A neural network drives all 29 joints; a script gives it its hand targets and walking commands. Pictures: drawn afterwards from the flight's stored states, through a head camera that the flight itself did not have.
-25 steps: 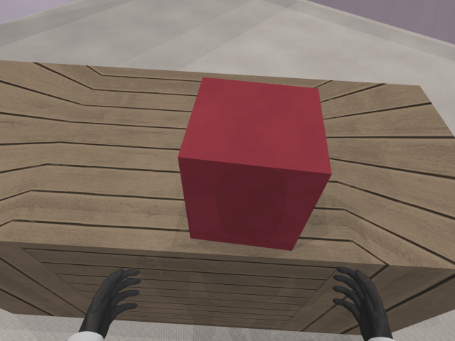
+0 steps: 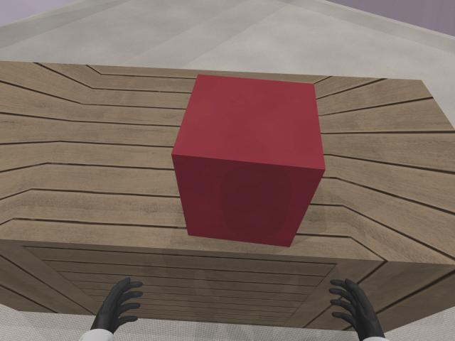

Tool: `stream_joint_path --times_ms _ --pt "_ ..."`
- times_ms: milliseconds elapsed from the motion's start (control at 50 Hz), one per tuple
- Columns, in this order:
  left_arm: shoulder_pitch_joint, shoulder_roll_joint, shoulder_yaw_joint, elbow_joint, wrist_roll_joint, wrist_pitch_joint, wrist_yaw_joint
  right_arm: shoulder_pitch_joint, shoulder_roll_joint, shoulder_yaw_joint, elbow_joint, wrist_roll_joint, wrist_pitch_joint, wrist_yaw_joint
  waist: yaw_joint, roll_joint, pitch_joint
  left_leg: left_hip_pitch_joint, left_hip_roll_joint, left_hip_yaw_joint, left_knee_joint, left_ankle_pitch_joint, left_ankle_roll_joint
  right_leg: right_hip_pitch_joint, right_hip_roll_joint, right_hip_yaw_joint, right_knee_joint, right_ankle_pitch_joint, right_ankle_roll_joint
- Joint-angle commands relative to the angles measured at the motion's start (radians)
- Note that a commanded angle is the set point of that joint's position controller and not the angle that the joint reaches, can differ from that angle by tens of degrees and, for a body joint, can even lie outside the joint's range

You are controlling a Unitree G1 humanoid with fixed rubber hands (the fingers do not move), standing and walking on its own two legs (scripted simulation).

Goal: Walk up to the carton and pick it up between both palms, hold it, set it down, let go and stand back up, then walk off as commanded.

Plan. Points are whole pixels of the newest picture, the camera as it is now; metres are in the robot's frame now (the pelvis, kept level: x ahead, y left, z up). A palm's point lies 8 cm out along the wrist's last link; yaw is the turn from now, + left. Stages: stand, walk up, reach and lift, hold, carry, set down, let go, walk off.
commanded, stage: set down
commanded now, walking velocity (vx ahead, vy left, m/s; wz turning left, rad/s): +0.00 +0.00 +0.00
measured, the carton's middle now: (246, 165) +0.42 +0.00 +0.06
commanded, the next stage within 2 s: let go in 0.38 s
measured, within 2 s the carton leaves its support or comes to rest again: neither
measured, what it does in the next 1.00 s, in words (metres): stands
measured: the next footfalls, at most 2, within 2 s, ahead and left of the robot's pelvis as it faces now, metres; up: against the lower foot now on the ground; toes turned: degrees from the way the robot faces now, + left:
none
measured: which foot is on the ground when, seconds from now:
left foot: down 0.00-1.00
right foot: down 0.00-1.00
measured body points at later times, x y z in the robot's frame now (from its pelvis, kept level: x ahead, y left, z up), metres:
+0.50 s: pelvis +0.00 +0.00 +0.00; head +0.02 +0.01 +0.45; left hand +0.16 +0.23 -0.10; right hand +0.16 -0.22 -0.09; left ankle -0.02 +0.12 -0.75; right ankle +0.00 -0.11 -0.75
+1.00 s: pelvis +0.01 +0.00 -0.01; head +0.01 +0.01 +0.44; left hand +0.15 +0.27 -0.10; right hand +0.15 -0.26 -0.11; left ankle -0.02 +0.12 -0.75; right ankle +0.00 -0.11 -0.75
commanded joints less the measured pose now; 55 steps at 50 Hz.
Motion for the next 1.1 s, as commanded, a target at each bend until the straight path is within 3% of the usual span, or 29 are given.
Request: stream_joint_path --times_ms 0,40,100,160,180,200,220,260,300,320,340,400,440,460,580,660,760,800,820,840,880,900,940,980,1000,1020,1040,1060,1080 --pt "-0.083 0.104 0.059 -0.120 0.003 -0.053 0.001 -0.051 -0.080 -0.028 -0.074 -0.005 -0.067 -0.014 -0.012 0.017 -0.116 -0.012 -0.008 0.045 -0.039 0.181 -0.020 0.056 -0.024 -0.005 -0.039 0.118 0.005" --pt "-0.072 0.113 0.072 -0.066 0.006 -0.051 -0.013 -0.042 -0.082 -0.021 -0.028 -0.015 -0.080 -0.020 -0.022 -0.015 -0.122 0.001 -0.014 0.045 -0.024 0.219 -0.017 0.054 -0.030 -0.002 -0.033 0.190 0.017" --pt "-0.051 0.104 0.094 -0.023 0.037 -0.044 -0.022 -0.038 -0.096 -0.013 0.037 -0.006 -0.107 -0.016 -0.015 0.039 -0.111 0.010 -0.025 0.040 -0.011 0.283 -0.028 0.074 -0.028 0.003 -0.024 0.292 0.022" --pt "-0.041 0.100 0.099 0.026 0.034 -0.059 -0.035 -0.045 -0.110 -0.003 0.062 -0.011 -0.141 -0.021 -0.023 -0.024 -0.140 0.051 -0.028 0.041 0.002 0.329 -0.030 0.064 -0.022 -0.008 -0.020 0.369 0.033" --pt "-0.027 0.128 0.113 -0.031 0.019 -0.076 -0.038 -0.017 -0.090 0.011 0.014 0.002 -0.159 -0.029 -0.026 -0.025 -0.173 0.051 -0.031 0.035 0.012 0.352 -0.024 0.103 -0.032 0.000 -0.018 0.429 0.036" --pt "-0.042 0.096 0.105 0.038 0.029 -0.065 -0.043 -0.052 -0.102 0.016 0.082 0.003 -0.158 -0.025 -0.030 -0.009 -0.140 0.051 -0.031 0.032 0.011 0.353 -0.034 0.084 -0.028 -0.008 -0.017 0.432 0.030" --pt "-0.054 0.111 0.108 0.000 0.013 -0.071 -0.040 -0.054 -0.110 0.001 0.055 0.001 -0.172 -0.026 -0.026 -0.007 -0.162 0.064 -0.021 0.034 0.013 0.382 -0.034 0.088 -0.024 -0.014 -0.016 0.424 0.031" --pt "-0.051 0.093 0.105 0.030 0.029 -0.070 -0.043 -0.060 -0.109 0.005 0.092 -0.003 -0.181 -0.024 -0.032 -0.017 -0.131 0.073 -0.029 0.027 0.017 0.352 -0.032 0.053 -0.018 -0.019 -0.023 0.396 0.027" --pt "-0.071 0.071 0.087 0.050 0.036 -0.061 -0.035 -0.095 -0.123 -0.005 0.119 -0.003 -0.182 -0.011 -0.033 0.015 -0.107 0.077 -0.012 0.027 0.005 0.320 -0.032 0.014 -0.009 -0.030 -0.035 0.290 0.015" --pt "-0.080 0.076 0.081 0.034 0.020 -0.062 -0.031 -0.110 -0.122 -0.009 0.101 -0.002 -0.181 -0.006 -0.029 -0.011 -0.126 0.077 -0.007 0.028 0.005 0.303 -0.022 0.008 -0.007 -0.030 -0.039 0.244 0.013" --pt "-0.093 0.068 0.077 0.039 0.032 -0.063 -0.026 -0.113 -0.119 -0.015 0.113 -0.010 -0.179 -0.001 -0.027 0.021 -0.112 0.074 -0.006 0.030 0.000 0.262 -0.022 -0.007 -0.008 -0.034 -0.041 0.187 0.011" --pt "-0.133 0.074 0.071 0.075 0.042 -0.051 -0.011 -0.155 -0.124 -0.014 0.172 -0.021 -0.164 0.014 -0.022 0.017 -0.085 0.032 -0.005 0.042 -0.014 0.191 -0.022 -0.033 -0.006 -0.035 -0.038 0.089 -0.005" --pt "-0.161 0.046 0.051 0.064 0.049 -0.046 0.004 -0.166 -0.138 -0.038 0.199 -0.023 -0.153 0.026 -0.024 0.065 -0.086 -0.008 0.004 0.036 -0.021 0.158 -0.025 -0.022 -0.004 -0.031 -0.029 0.053 -0.015" --pt "-0.160 0.053 0.050 0.074 0.050 -0.044 0.005 -0.172 -0.145 -0.036 0.213 -0.024 -0.152 0.029 -0.024 0.028 -0.093 -0.013 0.004 0.040 -0.019 0.144 -0.023 -0.017 -0.004 -0.046 -0.022 0.043 -0.012" --pt "-0.178 0.071 0.061 0.075 0.066 -0.043 0.018 -0.194 -0.151 -0.035 0.277 -0.021 -0.167 0.034 -0.016 0.058 -0.114 0.000 -0.006 0.053 0.003 0.215 -0.024 0.006 -0.009 -0.032 -0.011 0.117 -0.005" --pt "-0.163 0.073 0.064 0.102 0.065 -0.036 0.011 -0.196 -0.158 -0.033 0.286 -0.022 -0.179 0.024 -0.010 0.002 -0.148 0.013 -0.014 0.048 0.013 0.226 -0.023 0.012 -0.014 -0.041 -0.003 0.164 0.000" --pt "-0.162 0.084 0.070 0.082 0.063 -0.046 -0.002 -0.194 -0.162 -0.022 0.275 -0.016 -0.197 0.015 -0.014 -0.003 -0.161 0.056 -0.022 0.049 0.025 0.290 -0.027 0.026 -0.006 -0.039 -0.002 0.243 0.006" --pt "-0.165 0.062 0.060 0.078 0.064 -0.047 -0.004 -0.189 -0.162 -0.021 0.277 -0.010 -0.193 0.013 -0.022 0.026 -0.127 0.064 -0.014 0.046 0.017 0.281 -0.030 0.020 -0.006 -0.031 -0.009 0.222 0.005" --pt "-0.141 0.059 0.066 0.114 0.058 -0.042 -0.009 -0.191 -0.169 -0.017 0.284 -0.006 -0.195 0.012 -0.009 -0.008 -0.119 0.057 -0.020 0.051 0.020 0.296 -0.029 0.009 -0.003 -0.043 -0.005 0.242 0.006" --pt "-0.089 0.271 0.161 0.203 0.108 -0.103 0.007 -0.108 -0.362 -0.064 0.334 -0.039 -0.084 -0.015 -0.017 -0.001 -0.197 -0.081 0.093 -0.040 0.066 0.383 0.023 0.016 -0.125 0.042 0.101 0.271 -0.025" --pt "-0.122 0.269 0.149 0.235 0.097 -0.125 0.006 -0.109 -0.343 -0.068 0.329 -0.055 -0.021 -0.024 -0.032 -0.004 -0.125 -0.077 0.083 -0.043 0.037 0.193 0.030 -0.035 -0.130 0.069 0.068 0.192 -0.019" --pt "-0.102 0.246 0.142 0.230 0.087 -0.135 -0.003 -0.129 -0.361 -0.070 0.319 -0.052 -0.015 -0.030 -0.024 0.021 -0.166 -0.067 0.091 -0.049 0.050 0.193 0.035 -0.022 -0.134 0.058 0.074 0.201 -0.018" --pt "-0.149 0.245 0.138 0.251 0.111 -0.158 -0.009 -0.114 -0.337 -0.055 0.328 -0.045 -0.007 -0.015 -0.036 -0.022 -0.159 -0.063 0.087 -0.062 0.044 0.150 0.035 -0.061 -0.123 0.073 0.060 0.137 -0.026" --pt "-0.140 0.241 0.124 0.307 0.101 -0.169 -0.018 -0.115 -0.333 -0.048 0.358 -0.042 0.000 -0.009 -0.041 -0.016 -0.158 -0.059 0.092 -0.072 0.050 0.179 0.042 -0.069 -0.143 0.070 0.061 0.157 -0.025" --pt "-0.148 0.245 0.120 0.311 0.097 -0.174 -0.023 -0.118 -0.334 -0.040 0.362 -0.036 0.003 -0.004 -0.032 -0.025 -0.148 -0.084 0.088 -0.087 0.044 0.153 0.044 -0.073 -0.125 0.064 0.057 0.117 -0.022" --pt "-0.152 0.236 0.117 0.334 0.095 -0.177 -0.025 -0.145 -0.345 -0.045 0.371 -0.043 0.003 0.000 -0.035 -0.014 -0.132 -0.090 0.093 -0.085 0.033 0.117 0.053 -0.082 -0.139 0.060 0.052 0.110 -0.020" --pt "-0.127 0.238 0.108 0.355 0.089 -0.177 -0.028 -0.158 -0.355 -0.047 0.369 -0.048 -0.003 0.001 -0.016 0.020 -0.139 -0.082 0.086 -0.088 0.040 0.109 0.054 -0.080 -0.138 0.077 0.046 0.088 -0.027" --pt "-0.168 0.273 0.119 0.353 0.096 -0.182 -0.030 -0.162 -0.354 -0.045 0.373 -0.040 0.005 0.002 -0.034 -0.009 -0.139 -0.081 0.090 -0.078 0.037 0.146 0.047 -0.091 -0.146 0.090 0.044 0.125 -0.034" --pt "-0.166 0.286 0.120 0.362 0.094 -0.182 -0.030 -0.163 -0.346 -0.036 0.375 -0.036 0.009 0.009 -0.027 0.008 -0.156 -0.076 0.090 -0.080 0.048 0.120 0.044 -0.081 -0.137 0.084 0.044 0.132 -0.030"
